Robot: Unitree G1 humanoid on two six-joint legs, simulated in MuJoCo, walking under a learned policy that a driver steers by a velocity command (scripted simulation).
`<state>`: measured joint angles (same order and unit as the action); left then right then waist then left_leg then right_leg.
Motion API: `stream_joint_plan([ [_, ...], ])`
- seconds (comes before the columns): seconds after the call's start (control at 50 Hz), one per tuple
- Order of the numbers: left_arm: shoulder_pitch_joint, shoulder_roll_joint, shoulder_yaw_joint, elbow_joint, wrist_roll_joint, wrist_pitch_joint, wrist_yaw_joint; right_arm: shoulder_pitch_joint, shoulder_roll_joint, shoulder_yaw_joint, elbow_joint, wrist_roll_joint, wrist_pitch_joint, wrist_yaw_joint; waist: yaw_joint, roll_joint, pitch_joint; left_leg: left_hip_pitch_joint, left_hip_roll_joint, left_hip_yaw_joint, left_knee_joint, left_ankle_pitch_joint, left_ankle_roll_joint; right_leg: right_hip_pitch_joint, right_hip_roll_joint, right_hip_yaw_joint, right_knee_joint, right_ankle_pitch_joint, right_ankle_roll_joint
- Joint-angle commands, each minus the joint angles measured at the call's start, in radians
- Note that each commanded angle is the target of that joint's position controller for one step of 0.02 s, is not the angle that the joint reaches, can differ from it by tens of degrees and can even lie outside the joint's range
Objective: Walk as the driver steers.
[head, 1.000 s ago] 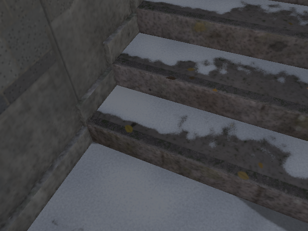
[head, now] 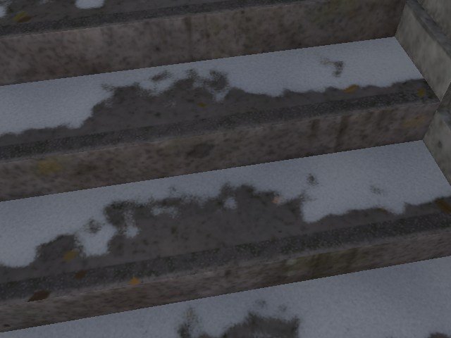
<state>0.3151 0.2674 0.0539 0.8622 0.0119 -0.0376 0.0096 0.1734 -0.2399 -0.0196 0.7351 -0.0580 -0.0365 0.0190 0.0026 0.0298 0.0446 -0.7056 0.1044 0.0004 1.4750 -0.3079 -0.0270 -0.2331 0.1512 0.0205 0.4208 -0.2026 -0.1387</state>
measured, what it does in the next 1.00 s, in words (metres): climbs, turning left: left foot 0.15 m higher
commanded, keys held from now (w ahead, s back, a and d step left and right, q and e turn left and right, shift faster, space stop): w+q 0.14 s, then q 0.66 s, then w+q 0.20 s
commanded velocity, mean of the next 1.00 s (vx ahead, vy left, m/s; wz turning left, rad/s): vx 0.22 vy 0.00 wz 0.39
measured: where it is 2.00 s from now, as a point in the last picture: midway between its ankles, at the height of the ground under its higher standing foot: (112, 115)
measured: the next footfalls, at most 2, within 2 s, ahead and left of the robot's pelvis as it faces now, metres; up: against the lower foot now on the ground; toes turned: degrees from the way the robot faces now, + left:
left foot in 0.32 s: +0.35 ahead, +0.10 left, +0.15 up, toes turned +9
right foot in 1.02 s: +0.66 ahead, +0.00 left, +0.30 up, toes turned +28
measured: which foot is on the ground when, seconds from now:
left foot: up 0.00-0.30, down 0.32-1.00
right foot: down 0.00-0.34, up 0.36-1.00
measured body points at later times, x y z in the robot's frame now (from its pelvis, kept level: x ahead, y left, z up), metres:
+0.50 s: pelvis +0.26 +0.06 +0.10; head +0.28 +0.06 +0.55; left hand +0.37 +0.33 +0.01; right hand +0.39 -0.16 -0.03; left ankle +0.31 +0.10 -0.59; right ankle +0.24 -0.10 -0.38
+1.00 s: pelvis +0.47 +0.05 +0.16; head +0.47 +0.07 +0.61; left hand +0.58 +0.32 +0.08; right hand +0.56 -0.17 +0.03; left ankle +0.31 +0.10 -0.59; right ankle +0.63 -0.02 -0.42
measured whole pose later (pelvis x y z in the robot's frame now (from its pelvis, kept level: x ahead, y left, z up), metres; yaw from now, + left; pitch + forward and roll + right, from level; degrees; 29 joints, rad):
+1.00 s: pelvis +0.47 +0.05 +0.16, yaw +30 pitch +7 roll -5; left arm 0.05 0.16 -0.05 0.63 0.06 0.01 -0.04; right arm 0.51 -0.21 0.03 0.88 -0.03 -0.10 0.11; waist -0.04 0.05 -0.12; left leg -0.11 -0.04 -0.36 0.40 -0.36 0.08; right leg -1.02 -0.03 -0.11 1.44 -0.45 0.02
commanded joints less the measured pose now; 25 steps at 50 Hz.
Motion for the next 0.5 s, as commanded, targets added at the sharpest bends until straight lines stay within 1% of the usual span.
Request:
stream_joint_plan([
  [0.02,0.143,0.092,0.018,0.013,0.003,-0.039,0.004,0.113,-0.003,-0.003,-0.012,0.007,0.034,-0.003,-0.003,-0.119,-0.072,-0.219,-0.027,0.075,0.320,-0.037,-0.002,0.126,-0.309,0.259,-0.138,0.418,-0.160],
  [0.04,0.164,0.088,0.015,0.025,0.004,-0.042,0.002,0.054,-0.009,-0.004,-0.041,0.014,0.041,-0.012,0.009,-0.105,-0.044,-0.337,-0.020,0.058,0.387,-0.061,0.010,0.149,-0.320,0.265,-0.146,0.303,-0.159],
  [0.06,0.192,0.081,0.008,0.044,0.015,-0.044,-0.001,-0.036,0.017,0.004,-0.077,0.023,0.042,-0.024,0.037,-0.146,-0.012,-0.517,-0.037,0.059,0.596,-0.144,0.040,0.199,-0.358,0.305,-0.147,0.222,-0.168],
  [0.08,0.216,0.075,0.002,0.060,0.020,-0.046,-0.001,-0.112,0.026,0.011,-0.117,0.027,0.037,-0.034,0.046,-0.108,0.020,-0.656,-0.041,0.021,0.667,-0.187,0.064,0.240,-0.382,0.311,-0.152,0.136,-0.156],
  [0.1,0.245,0.071,-0.004,0.082,0.027,-0.051,-0.002,-0.189,0.047,0.022,-0.150,0.027,0.029,-0.040,0.059,-0.075,0.052,-0.763,-0.062,-0.001,0.719,-0.208,0.086,0.267,-0.398,0.306,-0.157,0.084,-0.133],
  [0.12,0.266,0.060,-0.013,0.108,0.030,-0.057,-0.001,-0.257,0.064,0.033,-0.189,0.031,0.022,-0.046,0.066,-0.058,0.082,-0.820,-0.090,-0.013,0.724,-0.229,0.104,0.264,-0.397,0.277,-0.176,0.071,-0.100],
  [0.14,0.262,0.060,-0.021,0.125,0.032,-0.063,-0.001,-0.285,0.071,0.042,-0.218,0.035,0.018,-0.048,0.053,-0.048,0.104,-0.835,-0.109,-0.035,0.683,-0.227,0.116,0.244,-0.391,0.242,-0.198,0.056,-0.067],
  [0.16,0.243,0.064,-0.029,0.149,0.022,-0.059,0.000,-0.306,0.095,0.063,-0.251,0.030,0.023,-0.046,0.020,-0.016,0.115,-0.757,-0.105,-0.019,0.515,-0.202,0.120,0.153,-0.344,0.158,-0.231,0.053,0.000],
  [0.18,0.226,0.062,-0.038,0.163,0.012,-0.055,0.006,-0.302,0.082,0.066,-0.267,0.028,0.032,-0.043,0.009,-0.025,0.118,-0.675,-0.114,0.035,0.401,-0.191,0.108,0.097,-0.316,0.113,-0.277,0.115,0.014],
  [0.2,0.212,0.081,-0.040,0.157,-0.005,-0.050,0.026,-0.269,0.060,0.067,-0.278,0.018,0.052,-0.035,-0.008,-0.030,0.081,-0.503,-0.099,0.119,0.250,-0.176,0.101,0.047,-0.334,0.086,-0.373,0.346,-0.010],
  [0.22,0.208,0.085,-0.046,0.170,-0.013,-0.044,0.040,-0.253,0.075,0.074,-0.278,0.012,0.072,-0.035,-0.012,-0.065,0.038,-0.387,-0.103,0.180,0.194,-0.167,0.100,0.071,-0.318,0.027,-0.394,0.573,-0.010],
  [0.24,0.142,0.067,-0.058,0.130,-0.031,-0.044,0.047,-0.184,0.080,0.082,-0.241,0.023,0.077,-0.037,-0.043,-0.038,-0.019,-0.179,-0.105,0.225,0.035,-0.169,0.121,0.065,-0.292,-0.089,-0.353,0.942,0.003],
  [0.26,0.127,0.095,-0.052,0.109,-0.050,-0.051,0.049,-0.078,0.066,0.083,-0.196,0.041,0.079,-0.043,-0.084,-0.092,-0.130,0.094,-0.159,0.255,-0.090,-0.087,0.139,0.055,-0.296,-0.119,-0.262,1.396,0.000],
  [0.28,0.100,0.169,-0.032,0.090,-0.058,-0.065,0.051,0.047,0.011,0.063,-0.162,0.059,0.082,-0.050,-0.150,-0.180,-0.247,0.272,-0.200,0.234,-0.180,-0.054,0.146,0.104,-0.333,-0.100,-0.100,1.711,0.009],
  [0.3,0.067,0.210,-0.011,0.073,-0.055,-0.063,0.045,0.180,-0.038,0.037,-0.114,0.052,0.082,-0.051,-0.194,-0.227,-0.336,0.333,-0.219,0.199,-0.288,-0.044,0.153,0.231,-0.362,-0.089,0.094,1.832,0.034],
  [0.32,0.010,0.241,0.008,0.038,-0.058,-0.055,0.032,0.261,-0.066,0.025,-0.077,0.024,0.068,-0.036,-0.228,-0.213,-0.380,0.404,-0.240,0.138,-0.511,-0.006,0.176,0.296,-0.359,-0.104,0.338,1.784,0.054],
  [0.34,0.001,0.181,0.010,-0.001,-0.026,-0.054,0.028,0.240,-0.128,-0.002,-0.057,0.009,0.051,-0.019,-0.205,-0.060,-0.334,0.529,-0.151,-0.175,-0.735,0.201,0.268,0.089,-0.223,-0.107,0.743,0.878,0.091],
  [0.36,0.075,0.081,-0.011,-0.080,0.014,-0.049,-0.008,0.167,-0.245,-0.040,-0.051,0.031,0.061,-0.049,-0.076,0.354,-0.443,0.712,0.148,-0.824,-1.019,0.799,0.451,-0.318,0.041,0.010,1.233,-0.056,0.172],
  [0.38,0.136,0.062,-0.022,-0.093,0.060,-0.048,-0.028,0.075,-0.193,-0.050,-0.079,0.056,0.063,-0.057,-0.020,0.092,-0.456,0.622,0.178,-0.887,-1.069,0.592,0.462,-0.359,-0.047,0.134,1.374,-0.049,0.140],
  [0.4,0.063,0.034,-0.024,-0.119,0.054,-0.030,-0.025,0.019,-0.132,-0.041,-0.058,0.043,0.059,-0.060,0.007,-0.046,-0.262,0.422,0.132,-0.803,-1.042,0.269,0.447,-0.424,-0.064,0.108,1.416,-0.039,0.133],
  [0.42,-0.001,-0.013,-0.036,-0.144,0.057,-0.012,-0.006,0.006,-0.069,-0.029,-0.012,0.036,0.054,-0.064,0.042,-0.152,-0.063,0.267,0.084,-0.656,-1.005,0.118,0.378,-0.522,-0.109,0.084,1.396,-0.053,0.115],
  [0.44,-0.017,0.059,-0.017,-0.171,0.013,0.003,-0.057,0.071,0.024,0.013,0.036,-0.027,0.008,0.023,-0.039,-0.054,-0.104,0.356,0.090,-0.640,-1.107,0.201,0.342,-0.717,-0.058,0.268,1.639,0.002,0.032],
  [0.46,-0.033,0.061,-0.020,-0.210,0.026,-0.008,-0.053,0.089,0.036,0.016,0.105,-0.014,-0.012,0.040,0.015,-0.020,-0.116,0.336,0.065,-0.571,-1.097,0.246,0.311,-0.777,-0.091,0.250,1.625,0.052,0.004],
  [0.48,-0.055,0.013,-0.043,-0.227,0.030,-0.011,-0.040,0.129,0.051,0.029,0.160,-0.035,-0.027,0.052,0.034,-0.031,-0.096,0.344,0.034,-0.474,-1.072,0.371,0.265,-0.871,-0.079,0.254,1.638,0.087,-0.018],
  [0.5,-0.087,-0.018,-0.066,-0.253,0.038,-0.017,-0.029,0.195,0.035,0.027,0.203,-0.044,-0.039,0.061,0.041,-0.054,-0.103,0.403,-0.003,-0.346,-1.025,0.469,0.215,-0.970,-0.089,0.227,1.595,0.094,-0.023],
])
Velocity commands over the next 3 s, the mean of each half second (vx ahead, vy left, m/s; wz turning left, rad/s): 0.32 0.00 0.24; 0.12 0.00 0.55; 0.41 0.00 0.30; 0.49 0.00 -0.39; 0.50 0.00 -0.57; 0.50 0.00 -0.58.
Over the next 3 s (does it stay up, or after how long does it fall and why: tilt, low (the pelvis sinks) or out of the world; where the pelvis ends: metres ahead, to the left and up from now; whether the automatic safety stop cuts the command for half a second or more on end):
stays up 1.43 0.54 0.73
